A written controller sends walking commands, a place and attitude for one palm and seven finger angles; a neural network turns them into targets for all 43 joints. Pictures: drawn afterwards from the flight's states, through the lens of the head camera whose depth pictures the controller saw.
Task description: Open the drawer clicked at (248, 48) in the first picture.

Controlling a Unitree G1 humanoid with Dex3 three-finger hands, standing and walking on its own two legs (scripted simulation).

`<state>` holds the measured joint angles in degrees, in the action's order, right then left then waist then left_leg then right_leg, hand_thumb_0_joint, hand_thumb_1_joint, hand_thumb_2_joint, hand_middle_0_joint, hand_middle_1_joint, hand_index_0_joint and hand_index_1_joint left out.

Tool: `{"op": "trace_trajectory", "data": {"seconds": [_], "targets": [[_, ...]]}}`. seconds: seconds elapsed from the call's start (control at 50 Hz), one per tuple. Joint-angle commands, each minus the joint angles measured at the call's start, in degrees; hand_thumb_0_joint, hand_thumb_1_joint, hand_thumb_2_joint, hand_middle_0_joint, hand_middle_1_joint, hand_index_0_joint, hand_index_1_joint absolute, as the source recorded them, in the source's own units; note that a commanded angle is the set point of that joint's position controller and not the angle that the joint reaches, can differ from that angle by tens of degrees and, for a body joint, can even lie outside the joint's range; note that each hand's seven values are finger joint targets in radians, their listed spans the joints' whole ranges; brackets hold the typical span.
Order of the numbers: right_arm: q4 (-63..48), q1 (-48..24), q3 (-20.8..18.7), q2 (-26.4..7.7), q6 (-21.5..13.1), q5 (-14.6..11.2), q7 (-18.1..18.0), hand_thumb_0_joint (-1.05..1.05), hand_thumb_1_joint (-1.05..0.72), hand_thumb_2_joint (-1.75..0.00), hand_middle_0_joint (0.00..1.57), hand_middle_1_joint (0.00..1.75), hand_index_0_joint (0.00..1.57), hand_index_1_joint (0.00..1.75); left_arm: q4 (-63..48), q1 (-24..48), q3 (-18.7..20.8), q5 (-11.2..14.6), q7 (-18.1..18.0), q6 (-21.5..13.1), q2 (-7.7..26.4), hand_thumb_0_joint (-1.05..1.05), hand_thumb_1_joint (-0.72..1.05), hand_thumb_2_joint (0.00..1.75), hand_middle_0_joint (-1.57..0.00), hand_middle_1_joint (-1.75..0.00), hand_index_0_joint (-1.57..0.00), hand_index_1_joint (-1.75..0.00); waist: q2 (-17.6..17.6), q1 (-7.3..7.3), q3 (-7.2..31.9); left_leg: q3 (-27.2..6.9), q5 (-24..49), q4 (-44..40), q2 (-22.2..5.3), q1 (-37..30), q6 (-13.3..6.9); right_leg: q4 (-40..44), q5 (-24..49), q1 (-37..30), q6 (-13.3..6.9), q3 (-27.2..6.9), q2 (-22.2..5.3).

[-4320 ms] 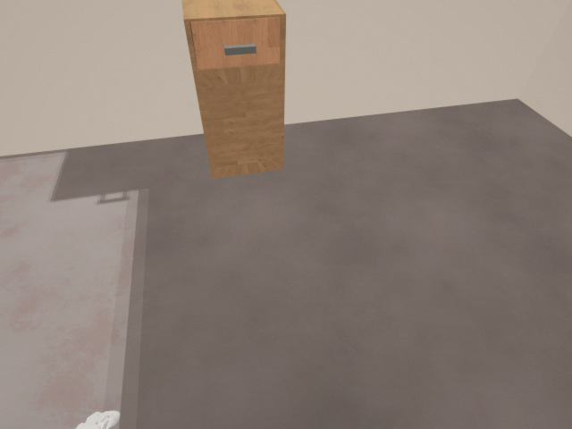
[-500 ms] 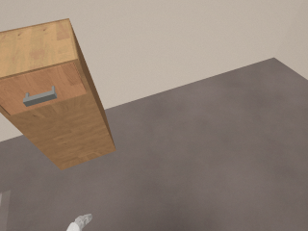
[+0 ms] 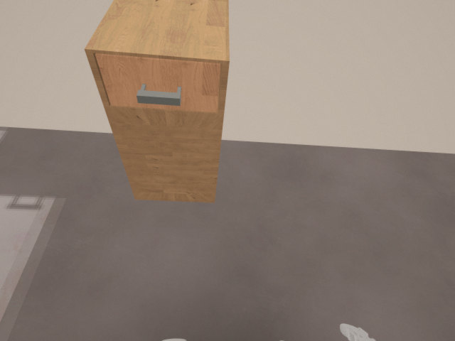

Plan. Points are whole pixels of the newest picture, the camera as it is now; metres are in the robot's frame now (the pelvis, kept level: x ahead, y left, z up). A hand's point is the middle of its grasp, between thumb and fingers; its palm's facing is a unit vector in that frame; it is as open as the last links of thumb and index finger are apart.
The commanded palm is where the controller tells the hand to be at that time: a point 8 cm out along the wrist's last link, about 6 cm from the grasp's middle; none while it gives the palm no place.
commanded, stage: take the last steps up to it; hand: left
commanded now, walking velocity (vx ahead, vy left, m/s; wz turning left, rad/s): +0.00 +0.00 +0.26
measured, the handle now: (160, 93) +0.76 +0.28 -0.07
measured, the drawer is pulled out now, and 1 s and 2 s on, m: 0.00 0.00 0.00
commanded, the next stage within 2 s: come to a stop and stand still in 1.08 s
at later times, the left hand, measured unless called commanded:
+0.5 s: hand out of the picture +0.09 +0.17 -0.15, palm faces +0.06 -0.98 -0.21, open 7.4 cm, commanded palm none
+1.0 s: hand out of the picture +0.02 +0.17 -0.17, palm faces +0.24 -0.96 -0.12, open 7.4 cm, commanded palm none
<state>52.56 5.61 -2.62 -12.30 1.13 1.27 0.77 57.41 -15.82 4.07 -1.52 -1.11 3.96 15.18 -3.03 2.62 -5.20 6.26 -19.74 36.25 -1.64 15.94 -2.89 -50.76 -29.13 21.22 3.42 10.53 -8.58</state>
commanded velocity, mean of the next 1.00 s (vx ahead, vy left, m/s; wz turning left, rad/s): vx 0.25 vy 0.01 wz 0.07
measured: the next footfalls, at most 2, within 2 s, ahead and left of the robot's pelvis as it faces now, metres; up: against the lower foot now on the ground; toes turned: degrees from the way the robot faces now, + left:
right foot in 0.48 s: +0.08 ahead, -0.13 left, +0.00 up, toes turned -1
left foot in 0.94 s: +0.24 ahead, +0.16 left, +0.00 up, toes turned +15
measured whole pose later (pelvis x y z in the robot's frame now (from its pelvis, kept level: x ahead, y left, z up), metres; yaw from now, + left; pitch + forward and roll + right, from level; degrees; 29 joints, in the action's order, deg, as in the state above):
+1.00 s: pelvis +0.16 +0.05 +0.00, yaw +7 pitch -1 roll -1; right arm 58.0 8.2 -2.8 -9.2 -3.4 1.6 0.6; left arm 67.7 -26.6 1.9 -1.4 -0.4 -1.1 6.6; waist -1.7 2.9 -4.5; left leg 7.8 -13.2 36.6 -3.2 21.5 -2.5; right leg -45.7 -29.4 7.7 1.1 4.9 -5.8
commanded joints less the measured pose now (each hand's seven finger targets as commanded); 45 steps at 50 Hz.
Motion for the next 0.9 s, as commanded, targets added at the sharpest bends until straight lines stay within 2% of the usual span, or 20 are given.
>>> {"op": "trace_trajectory", "data": {"seconds": [0.0,0.04,0.1,0.22,0.28,0.36,0.42,0.44,0.46,0.48,0.5,0.52,0.56,0.58,0.62,0.66,0.74,0.82,0.86,0.88], "targets": [[-1.6,4.2,-1.9,-10.6,-0.6,-0.3,-2.2,0.00,-0.90,-0.90,0.20,0.30,0.20,0.30,-4.6,2.2,0.6,0.4,0.0,-1.8,3.5,0.00,0.90,0.90,-0.20,-0.30,-0.20,-0.30,13.3,-3.09,6.6,-14.1,40.5,-16.6,-15.3,-10.9,-5.6,-15.6,4.2,10.6,1.1,-9.1,1.1],[-1.3,4.2,-1.5,-9.6,-1.1,-0.6,-2.3,0.00,-0.90,-0.90,0.20,0.30,0.20,0.30,-3.3,0.2,0.5,0.5,0.1,-1.9,3.4,0.00,0.90,0.90,-0.20,-0.30,-0.20,-0.30,10.9,-2.31,7.5,-11.7,42.6,-16.6,-13.0,-12.9,-5.1,-15.7,7.2,9.9,1.6,-8.8,1.9],[0.0,6.6,-1.4,-8.4,-1.5,-0.6,-2.3,0.00,-0.90,-0.90,0.20,0.30,0.20,0.30,-2.4,0.0,0.2,0.6,-0.1,-1.9,2.5,0.00,0.90,0.90,-0.20,-0.30,-0.20,-0.30,8.5,-2.61,7.5,-11.6,39.5,-18.0,-12.6,-13.3,-5.5,-13.3,9.0,8.1,2.1,-9.1,2.1],[3.0,12.9,-1.6,-6.5,-2.3,0.0,-2.3,0.00,-0.90,-0.90,0.20,0.30,0.20,0.30,-3.1,4.3,-0.4,-0.1,0.6,-2.8,0.8,0.00,0.90,0.90,-0.20,-0.30,-0.20,-0.30,9.4,-4.99,2.9,-19.3,9.0,-24.4,-14.0,-13.0,-8.3,-3.7,6.5,9.7,1.1,-8.7,2.3],[4.5,14.6,-1.7,-6.6,-2.5,0.3,-2.3,0.00,-0.90,-0.90,0.20,0.30,0.20,0.30,-3.8,7.1,-0.8,-0.2,1.1,-3.3,-0.1,0.00,0.90,0.90,-0.20,-0.30,-0.20,-0.30,9.3,-5.61,0.5,-21.6,-0.6,-26.4,-14.3,-10.8,-8.7,3.2,4.8,7.8,0.2,-8.2,2.4],[5.7,14.5,-1.7,-6.8,-2.6,0.4,-2.1,0.00,-0.90,-0.90,0.20,0.30,0.20,0.30,-3.3,5.8,-1.0,0.0,1.4,-4.0,-1.0,0.00,0.90,0.90,-0.20,-0.30,-0.20,-0.30,10.1,-4.45,0.1,-21.8,-7.2,-26.2,-13.1,-5.2,-7.7,12.4,4.8,-0.1,-1.1,-6.8,4.3],[6.6,12.8,-1.4,-5.7,-2.5,0.1,-2.0,0.00,-0.90,-0.90,0.20,0.30,0.20,0.30,0.1,-2.1,-0.7,0.0,1.3,-4.8,-1.6,0.00,0.90,0.90,-0.20,-0.30,-0.20,-0.30,6.7,-0.56,0.5,-17.4,-12.1,-20.1,-9.0,4.5,-4.4,24.2,12.1,-15.7,-1.7,-5.1,6.1],[6.6,12.8,-1.0,-3.8,-2.7,-0.3,-1.9,0.00,-0.90,-0.90,0.20,0.30,0.20,0.30,1.4,-5.8,-0.3,-0.2,0.9,-5.4,0.2,0.00,0.90,0.90,-0.20,-0.30,-0.20,-0.30,1.5,1.14,1.4,-14.0,-12.0,-12.3,-5.3,10.1,-2.4,29.5,9.3,-22.9,-2.5,-9.3,3.0],[5.6,12.6,-0.4,-0.4,-2.9,-0.9,-1.5,0.00,-0.90,-0.90,0.20,0.30,0.20,0.30,2.4,-9.6,0.6,-0.7,0.3,-6.0,4.4,0.00,0.90,0.90,-0.20,-0.30,-0.20,-0.30,-12.3,2.63,1.6,-5.6,-11.1,2.2,1.4,20.1,0.6,37.5,-3.2,-28.8,-6.3,-24.1,-8.5],[3.3,8.7,-0.8,-1.8,-2.6,-0.1,-1.1,0.00,-0.90,-0.90,0.20,0.30,0.20,0.30,2.4,-12.9,1.0,0.0,-0.2,-5.6,6.9,0.00,0.90,0.90,-0.20,-0.30,-0.20,-0.30,-14.9,4.39,-2.0,-4.6,-13.0,13.0,1.4,23.9,1.3,45.7,-14.3,-22.3,-11.0,-36.8,-17.0],[3.4,8.0,-1.6,-3.5,-2.3,0.4,-0.6,0.00,-0.90,-0.90,0.20,0.30,0.20,0.30,1.9,-10.5,0.7,0.3,-0.4,-5.8,5.7,0.00,0.90,0.90,-0.20,-0.30,-0.20,-0.30,-8.9,2.53,-4.1,-6.7,-8.7,18.7,-0.7,24.1,1.3,47.7,-17.3,-16.6,-12.1,-36.2,-16.9],[4.6,9.4,-1.9,-3.0,-1.9,0.5,-0.3,0.00,-0.90,-0.90,0.20,0.30,0.20,0.30,1.7,-7.3,0.4,0.5,-0.4,-6.4,3.9,0.00,0.90,0.90,-0.20,-0.30,-0.20,-0.30,-9.0,0.41,-5.7,-7.1,-4.2,21.4,-2.1,22.4,1.4,47.9,-15.7,-12.2,-10.8,-33.3,-14.5],[7.0,13.0,-2.1,-1.2,-1.2,0.5,0.1,0.00,-0.90,-0.90,0.20,0.30,0.20,0.30,1.3,-4.5,-0.2,0.4,-0.5,-7.0,-0.1,0.00,0.90,0.90,-0.20,-0.30,-0.20,-0.30,-3.0,-2.50,-6.5,-6.6,1.9,24.5,-3.8,19.7,2.3,46.5,-5.9,-8.8,-9.4,-24.6,-11.4],[7.8,14.4,-2.0,0.1,-1.0,0.6,0.2,0.00,-0.90,-0.90,0.20,0.30,0.20,0.30,1.2,-4.5,-0.5,0.4,-0.5,-7.4,-0.9,0.00,0.90,0.90,-0.20,-0.30,-0.20,-0.30,-1.5,-3.11,-5.7,-5.9,4.7,24.8,-4.0,18.4,2.8,45.8,-0.1,-8.5,-8.7,-19.9,-9.4],[7.9,14.7,-1.7,0.8,-1.1,0.5,0.3,0.00,-0.90,-0.90,0.20,0.30,0.20,0.30,2.0,-6.0,-0.8,0.6,-0.4,-8.0,-0.9,0.00,0.90,0.90,-0.20,-0.30,-0.20,-0.30,-1.6,-3.13,-4.1,-4.8,7.7,24.1,-4.2,18.7,3.8,44.9,7.9,-11.1,-8.7,-15.2,-7.8],[7.1,13.1,-2.0,0.6,-1.2,0.2,0.5,0.00,-0.90,-0.90,0.20,0.30,0.20,0.30,2.9,-7.2,-0.8,0.5,-0.3,-8.3,-0.8,0.00,0.90,0.90,-0.20,-0.30,-0.20,-0.30,-2.7,-2.81,-3.9,-4.2,9.6,22.2,-4.8,19.7,4.3,45.1,10.9,-12.7,-9.1,-13.3,-7.6],[4.4,6.6,-1.5,0.9,-1.9,0.1,0.9,0.00,-0.90,-0.90,0.20,0.30,0.20,0.30,5.2,-11.4,-0.9,0.1,-0.3,-8.7,-0.3,0.00,0.90,0.90,-0.20,-0.30,-0.20,-0.30,-3.7,-0.86,-3.9,-2.3,8.8,12.7,-5.1,20.6,4.6,42.9,18.9,-16.9,-10.5,-12.3,-7.9],[2.9,2.4,-0.7,2.0,-2.7,-0.2,1.2,0.00,-0.90,-0.90,0.20,0.30,0.20,0.30,6.8,-12.8,-0.8,-0.2,-0.4,-8.4,0.5,0.00,0.90,0.90,-0.20,-0.30,-0.20,-0.30,-5.6,-0.04,-4.0,0.0,6.9,3.3,-3.7,13.5,3.4,39.0,26.7,-15.7,-10.1,-10.4,-8.3],[3.2,4.6,-0.8,1.1,-3.2,-0.2,1.0,0.00,-0.90,-0.90,0.20,0.30,0.20,0.30,7.0,-12.2,-0.5,-0.3,-0.5,-7.9,0.9,0.00,0.90,0.90,-0.20,-0.30,-0.20,-0.30,-5.6,-1.35,-2.4,0.6,5.7,-1.3,-2.5,6.3,2.2,34.8,28.4,-14.6,-9.6,-9.6,-8.1],[4.7,8.8,-1.0,0.5,-3.6,0.0,0.6,0.00,-0.90,-0.90,0.20,0.30,0.20,0.30,6.8,-11.4,-0.4,-0.1,-0.5,-7.7,1.2,0.00,0.90,0.90,-0.20,-0.30,-0.20,-0.30,-4.0,-3.53,-0.1,2.2,8.0,-5.4,-0.7,-1.2,2.0,29.2,31.0,-12.6,-8.5,-7.4,-6.2]]}}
